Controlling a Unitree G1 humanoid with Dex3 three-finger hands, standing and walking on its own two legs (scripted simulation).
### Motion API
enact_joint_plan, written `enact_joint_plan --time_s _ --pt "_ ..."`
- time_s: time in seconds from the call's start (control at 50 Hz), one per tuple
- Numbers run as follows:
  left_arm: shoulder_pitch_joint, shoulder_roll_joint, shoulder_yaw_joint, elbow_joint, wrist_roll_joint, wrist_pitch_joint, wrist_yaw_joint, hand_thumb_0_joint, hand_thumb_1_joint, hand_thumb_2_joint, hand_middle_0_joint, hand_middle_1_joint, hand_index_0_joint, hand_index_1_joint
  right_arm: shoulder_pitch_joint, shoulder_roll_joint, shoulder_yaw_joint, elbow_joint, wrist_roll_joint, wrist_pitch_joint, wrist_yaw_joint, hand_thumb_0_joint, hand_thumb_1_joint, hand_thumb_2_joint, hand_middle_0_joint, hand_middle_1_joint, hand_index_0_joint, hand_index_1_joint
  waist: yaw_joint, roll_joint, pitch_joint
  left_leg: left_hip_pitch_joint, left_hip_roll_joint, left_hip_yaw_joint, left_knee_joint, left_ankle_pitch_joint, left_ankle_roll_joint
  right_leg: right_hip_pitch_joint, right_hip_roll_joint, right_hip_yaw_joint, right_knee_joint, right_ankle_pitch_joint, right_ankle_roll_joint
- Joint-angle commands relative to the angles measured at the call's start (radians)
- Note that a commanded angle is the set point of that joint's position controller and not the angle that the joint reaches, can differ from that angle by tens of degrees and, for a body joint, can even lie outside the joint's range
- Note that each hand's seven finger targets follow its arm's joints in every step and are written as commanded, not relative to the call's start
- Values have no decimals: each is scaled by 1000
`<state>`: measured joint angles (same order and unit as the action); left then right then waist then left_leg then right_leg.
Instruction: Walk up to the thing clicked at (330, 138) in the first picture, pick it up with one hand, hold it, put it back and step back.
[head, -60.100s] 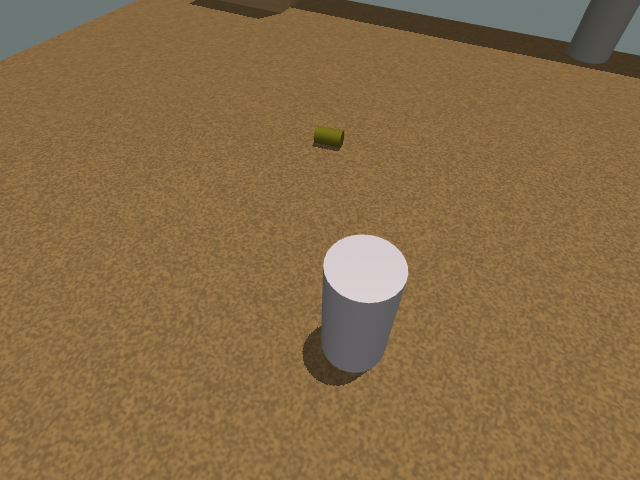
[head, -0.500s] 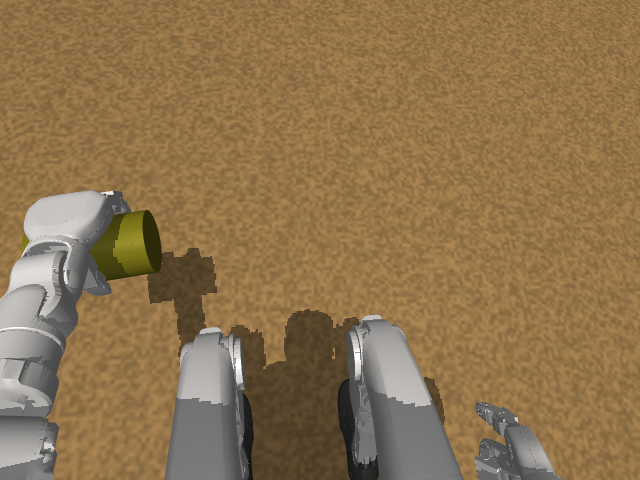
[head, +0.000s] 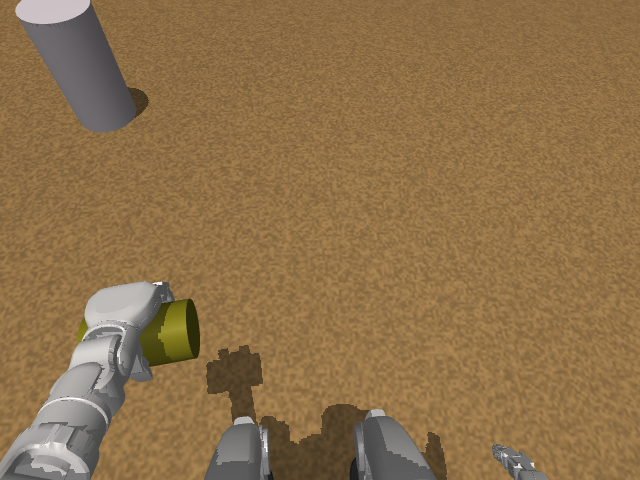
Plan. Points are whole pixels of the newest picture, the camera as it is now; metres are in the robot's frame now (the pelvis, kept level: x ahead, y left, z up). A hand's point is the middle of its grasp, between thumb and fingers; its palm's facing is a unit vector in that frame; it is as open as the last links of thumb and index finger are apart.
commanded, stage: lift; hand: left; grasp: from above
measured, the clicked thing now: (143, 336) +0.34 +0.24 -0.11
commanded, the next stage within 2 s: hold in 0.44 s
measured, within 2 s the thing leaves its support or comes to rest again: neither
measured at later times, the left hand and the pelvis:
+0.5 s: hand (137, 295) +0.36 +0.22 -0.01, palm faces -0.46 -0.11 -0.88, open 11.2 cm; pelvis +0.04 -0.01 +0.08, yaw +0 degrees
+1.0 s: hand (126, 275) +0.37 +0.22 +0.03, palm faces -0.46 -0.08 -0.88, open 11.2 cm; pelvis +0.06 +0.00 +0.10, yaw -1 degrees
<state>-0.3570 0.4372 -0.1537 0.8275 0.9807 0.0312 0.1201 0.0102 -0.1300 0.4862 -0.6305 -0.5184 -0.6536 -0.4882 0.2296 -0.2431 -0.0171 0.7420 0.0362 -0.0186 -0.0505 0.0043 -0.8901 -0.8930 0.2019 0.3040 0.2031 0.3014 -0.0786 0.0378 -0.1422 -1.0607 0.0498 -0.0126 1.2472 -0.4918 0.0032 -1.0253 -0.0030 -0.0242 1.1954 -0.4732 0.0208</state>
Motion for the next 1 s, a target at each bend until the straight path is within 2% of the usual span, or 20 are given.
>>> enact_joint_plan --time_s 0.0,0.02,0.04,0.12,0.2,0.32,0.38,0.4,0.42,0.46,0.54,0.6,0.62,0.66,0.7,0.78,0.84,0.88,0.9,0.98 --pt "-376 206 76 -196 8 8 80 0 687 888 -1049 -688 -1038 -701 44 -149 -57 -75 0 -41 -21 0 -882 -896 200 300 200 300 -8 83 -326 373 -38 -27 -306 91 -2 235 43 14 -263 90 -39" --pt "-322 183 64 -139 6 12 80 0 697 877 -1060 -677 -1048 -690 45 -146 -57 -71 -1 -40 -21 0 -881 -896 201 300 200 300 -9 50 -290 374 -40 -21 -318 109 0 246 43 14 -287 104 -39" --pt "-369 209 74 -187 3 7 83 0 705 894 -1080 -658 -1060 -679 46 -152 -60 -75 0 -42 -21 0 -881 -895 201 300 200 300 -3 59 -308 401 -43 -14 -332 125 0 275 42 14 -303 116 -38" --pt "-339 169 57 -161 5 19 95 0 708 897 -1069 -680 -1054 -696 50 -146 -60 -74 -2 -42 -16 0 -880 -895 201 300 200 300 7 36 -295 467 -46 -5 -381 195 0 354 38 21 -362 179 -36" --pt "-331 174 68 -160 2 34 103 0 684 900 -1058 -675 -1040 -694 54 -155 -65 -75 -4 -38 -9 0 -881 -894 201 300 200 300 18 56 -299 546 -46 0 -437 246 -5 413 34 16 -407 223 -36" --pt "-307 151 52 -136 -3 44 90 0 707 915 -1080 -690 -1063 -709 63 -150 -67 -69 -2 -27 -7 0 -884 -895 201 300 200 300 10 -2 -274 599 -54 15 -479 350 5 521 29 30 -483 343 -21" --pt "-304 148 53 -148 -9 42 89 0 695 926 -1068 -699 -1052 -716 58 -152 -71 -73 -2 -23 -5 0 -881 -893 201 300 200 300 19 5 -263 642 -57 22 -517 360 4 559 26 29 -523 348 -21" --pt "-320 138 44 -156 -10 41 87 0 682 948 -1066 -699 -1044 -722 55 -151 -70 -75 0 -22 -4 0 -883 -894 201 300 200 300 11 9 -260 656 -57 23 -529 364 2 564 27 27 -530 349 -21" --pt "-320 153 53 -165 -7 38 87 0 669 936 -1053 -693 -1033 -715 55 -152 -72 -77 0 -20 -4 0 -881 -893 201 300 200 300 24 19 -265 673 -58 23 -542 374 0 581 28 27 -539 354 -22" --pt "-301 137 42 -152 -1 32 80 0 678 913 -1065 -676 -1046 -697 55 -151 -74 -72 1 -19 -3 0 -882 -893 201 300 200 300 12 25 -242 696 -54 24 -557 402 -4 571 30 24 -545 372 -26" --pt "-306 149 49 -176 11 26 77 0 649 886 -1027 -678 -1015 -691 46 -157 -80 -83 0 -12 0 0 -880 -892 201 300 200 300 30 40 -248 747 -55 27 -587 445 -9 607 31 16 -569 392 -29" --pt "-345 148 40 -196 19 27 72 0 647 889 -1018 -696 -1010 -705 40 -159 -81 -84 4 -8 1 0 -883 -892 201 300 200 300 17 34 -243 777 -56 31 -605 483 -7 629 32 20 -586 439 -26" --pt "-315 148 42 -162 23 31 69 0 633 901 -1023 -683 -1009 -699 43 -161 -82 -81 3 -6 2 0 -884 -893 201 300 200 300 20 12 -221 768 -56 31 -609 483 -5 631 32 19 -593 440 -25" --pt "-329 163 51 -190 17 25 65 0 664 910 -1037 -695 -1026 -707 33 -163 -84 -91 5 -4 3 0 -882 -892 201 299 200 299 32 12 -231 783 -58 33 -623 487 -4 652 30 21 -604 446 -25" --pt "-324 138 38 -190 5 24 55 0 650 916 -1021 -702 -1011 -714 31 -162 -84 -93 5 -4 6 0 -878 -891 201 300 200 300 27 10 -215 799 -55 33 -641 478 -7 657 32 18 -613 429 -27" --pt "-292 138 35 -195 10 27 36 0 663 880 -1030 -680 -1022 -688 23 -164 -88 -99 5 0 10 0 -879 -892 201 300 200 300 39 15 -225 826 -54 38 -649 543 -6 689 34 18 -620 481 -28" --pt "-306 151 38 -211 9 25 22 0 638 907 -1022 -689 -1009 -703 18 -168 -88 -114 7 7 11 0 -882 -893 200 300 200 300 37 5 -208 832 -56 39 -666 528 -5 707 32 18 -643 474 -25" --pt "-284 130 28 -202 11 26 15 0 645 905 -1031 -678 -1016 -695 15 -163 -86 -114 6 10 13 0 -882 -894 200 299 200 299 40 -4 -198 833 -56 41 -671 537 -1 709 32 20 -647 486 -26" --pt "-316 156 43 -248 8 21 13 0 655 904 -1026 -696 -1016 -707 12 -168 -90 -121 7 11 12 0 -878 -892 200 299 200 299 47 19 -221 856 -52 41 -680 539 -5 713 34 18 -651 479 -28" --pt "-273 148 38 -221 20 20 -4 0 637 883 -1021 -666 -1008 -680 0 -163 -84 -126 7 17 12 0 -879 -893 200 299 200 299 47 3 -189 851 -54 43 -690 553 0 729 33 22 -662 496 -27"
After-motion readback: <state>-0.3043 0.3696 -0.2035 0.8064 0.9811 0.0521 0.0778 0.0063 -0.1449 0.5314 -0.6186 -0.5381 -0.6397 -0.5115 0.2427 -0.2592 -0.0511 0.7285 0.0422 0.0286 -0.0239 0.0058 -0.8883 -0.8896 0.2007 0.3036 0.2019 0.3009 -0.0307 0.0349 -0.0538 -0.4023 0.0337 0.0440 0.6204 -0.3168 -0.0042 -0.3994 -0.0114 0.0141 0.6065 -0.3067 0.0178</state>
